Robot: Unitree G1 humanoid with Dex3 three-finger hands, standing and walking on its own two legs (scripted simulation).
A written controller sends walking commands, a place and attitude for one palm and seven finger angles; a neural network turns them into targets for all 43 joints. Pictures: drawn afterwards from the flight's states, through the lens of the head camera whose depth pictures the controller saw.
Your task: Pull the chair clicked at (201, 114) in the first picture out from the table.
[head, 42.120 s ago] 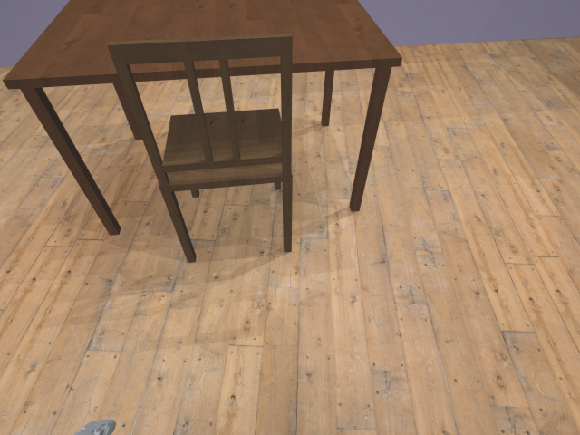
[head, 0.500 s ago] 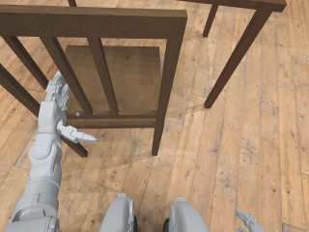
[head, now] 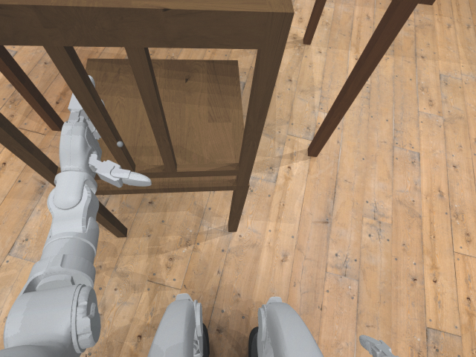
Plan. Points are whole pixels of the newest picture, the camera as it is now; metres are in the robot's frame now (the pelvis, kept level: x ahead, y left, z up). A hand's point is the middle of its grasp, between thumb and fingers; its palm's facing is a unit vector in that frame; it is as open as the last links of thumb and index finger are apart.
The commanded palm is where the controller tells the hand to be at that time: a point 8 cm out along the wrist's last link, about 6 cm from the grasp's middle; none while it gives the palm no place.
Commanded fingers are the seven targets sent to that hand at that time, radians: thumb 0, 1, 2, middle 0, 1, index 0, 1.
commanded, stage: push the fingers through the gap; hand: left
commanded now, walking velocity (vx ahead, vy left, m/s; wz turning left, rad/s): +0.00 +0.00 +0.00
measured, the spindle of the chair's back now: (104, 124) +0.48 +0.21 +0.04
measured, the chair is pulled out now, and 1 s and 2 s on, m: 0.21 0.21 0.24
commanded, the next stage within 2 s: hook a spindle and tug to test in 0.44 s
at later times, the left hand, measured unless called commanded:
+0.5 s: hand (120, 139) +0.46 +0.19 +0.02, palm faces +0.05 -1.00 -0.04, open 16.9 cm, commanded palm +0.43 +0.23 +0.03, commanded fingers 0.00 -0.50 0.30 -0.06 -0.08 -0.06 -0.08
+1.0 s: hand (121, 141) +0.46 +0.19 +0.02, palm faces +0.06 -1.00 -0.04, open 14.0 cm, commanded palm +0.43 +0.23 +0.03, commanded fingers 0.00 0.00 0.52 -0.48 -1.40 -0.48 -1.40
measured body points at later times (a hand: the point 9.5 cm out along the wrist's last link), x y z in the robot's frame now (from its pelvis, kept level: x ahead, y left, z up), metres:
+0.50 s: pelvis +0.00 +0.00 +0.00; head +0.15 +0.02 +0.43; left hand +0.45 +0.24 +0.03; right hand +0.07 -0.27 -0.11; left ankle +0.03 +0.08 -0.62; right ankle +0.01 -0.11 -0.62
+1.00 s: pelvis +0.00 -0.01 +0.00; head +0.15 +0.01 +0.43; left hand +0.45 +0.24 +0.03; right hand +0.07 -0.27 -0.12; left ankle +0.03 +0.08 -0.62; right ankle +0.01 -0.11 -0.62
